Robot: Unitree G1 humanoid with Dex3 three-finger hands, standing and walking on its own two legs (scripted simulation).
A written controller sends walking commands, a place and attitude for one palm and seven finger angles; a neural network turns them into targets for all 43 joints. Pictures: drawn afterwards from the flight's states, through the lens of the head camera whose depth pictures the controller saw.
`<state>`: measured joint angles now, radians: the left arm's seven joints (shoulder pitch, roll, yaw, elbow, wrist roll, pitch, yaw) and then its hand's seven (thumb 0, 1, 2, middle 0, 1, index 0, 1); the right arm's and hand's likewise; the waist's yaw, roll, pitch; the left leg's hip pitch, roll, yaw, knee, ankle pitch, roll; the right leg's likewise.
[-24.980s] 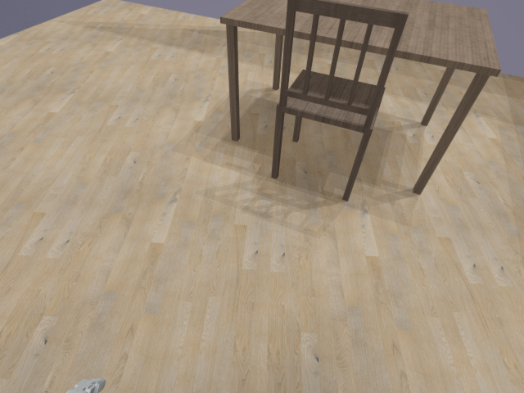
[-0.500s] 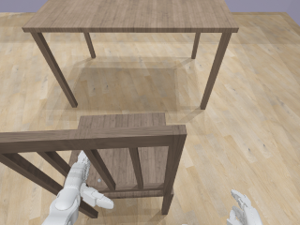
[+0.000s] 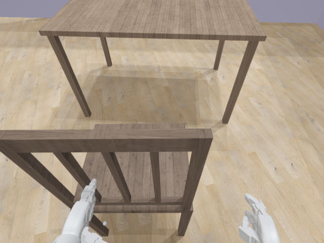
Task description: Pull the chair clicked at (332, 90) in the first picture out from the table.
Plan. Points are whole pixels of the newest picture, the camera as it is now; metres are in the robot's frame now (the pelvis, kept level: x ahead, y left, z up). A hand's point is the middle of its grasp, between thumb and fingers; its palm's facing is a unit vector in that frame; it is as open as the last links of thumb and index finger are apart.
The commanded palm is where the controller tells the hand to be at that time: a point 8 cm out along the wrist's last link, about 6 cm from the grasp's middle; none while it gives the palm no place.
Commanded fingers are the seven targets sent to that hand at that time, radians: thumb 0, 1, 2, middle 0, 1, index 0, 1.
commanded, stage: draw the fingers out of the gap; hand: left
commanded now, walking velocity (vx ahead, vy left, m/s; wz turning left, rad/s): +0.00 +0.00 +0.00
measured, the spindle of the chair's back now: (119, 179) +0.29 +0.13 -0.02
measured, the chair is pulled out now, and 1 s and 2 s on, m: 0.60 0.60 0.60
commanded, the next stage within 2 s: draw the hand back to the body in 0.12 s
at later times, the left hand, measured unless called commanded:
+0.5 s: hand (90, 226) +0.16 +0.15 +0.04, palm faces +0.02 -1.00 -0.06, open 17.5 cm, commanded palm +0.13 +0.22 +0.05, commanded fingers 0.00 -0.55 0.20 0.00 0.00 0.00 0.00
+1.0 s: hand (37, 207) +0.18 +0.23 +0.12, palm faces +0.33 -0.85 -0.40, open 15.3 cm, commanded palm +0.14 +0.26 +0.14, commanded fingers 0.00 0.14 0.53 -0.09 -0.14 -0.09 -0.14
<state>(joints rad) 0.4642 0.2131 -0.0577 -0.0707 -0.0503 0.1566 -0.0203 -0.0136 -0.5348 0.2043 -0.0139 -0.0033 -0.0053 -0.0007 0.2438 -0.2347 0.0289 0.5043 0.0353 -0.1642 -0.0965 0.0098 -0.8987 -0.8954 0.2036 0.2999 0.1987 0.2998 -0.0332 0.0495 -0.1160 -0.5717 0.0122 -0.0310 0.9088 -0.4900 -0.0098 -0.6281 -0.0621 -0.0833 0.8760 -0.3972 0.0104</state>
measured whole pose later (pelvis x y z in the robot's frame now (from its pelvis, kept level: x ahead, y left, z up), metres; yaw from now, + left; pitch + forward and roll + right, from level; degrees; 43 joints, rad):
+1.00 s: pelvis +0.01 -0.01 +0.02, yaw +0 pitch +0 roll -2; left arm 0.65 0.31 0.18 -0.41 -0.06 0.00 0.15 -0.01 -0.19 0.37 -0.06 -0.07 -0.09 -0.09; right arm 0.23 -0.22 0.01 0.58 0.04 -0.15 -0.15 0.01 -0.90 -0.90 0.20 0.30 0.20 0.30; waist 0.04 0.09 -0.06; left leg -0.30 0.04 -0.04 0.75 -0.44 -0.02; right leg -0.35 -0.03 -0.10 0.70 -0.35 0.00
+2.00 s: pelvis +0.01 -0.01 +0.05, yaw -2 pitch -4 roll -1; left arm 0.45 0.33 0.36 -0.38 -0.06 -0.08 0.14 0.01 0.89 0.90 -0.21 -0.30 -0.21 -0.30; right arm 0.18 -0.23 0.00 0.66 0.02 -0.14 -0.09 0.01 -0.90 -0.90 0.20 0.30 0.20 0.30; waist 0.06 0.09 0.04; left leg -0.07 0.04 0.01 0.46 -0.32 -0.02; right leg -0.15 -0.02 -0.06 0.45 -0.22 0.00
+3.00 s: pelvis -0.09 +0.02 +0.02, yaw +0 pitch -2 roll -1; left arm 0.53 0.41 0.46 -0.50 0.00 -0.23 0.19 0.01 0.89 0.90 -0.22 -0.30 -0.21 -0.30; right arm 0.23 -0.20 -0.02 0.61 0.01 -0.12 -0.09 0.01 -0.90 -0.90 0.20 0.30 0.20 0.30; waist 0.00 0.01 0.05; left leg -0.41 0.02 0.02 0.72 -0.31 0.03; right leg -0.44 -0.02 -0.01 0.61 -0.19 0.02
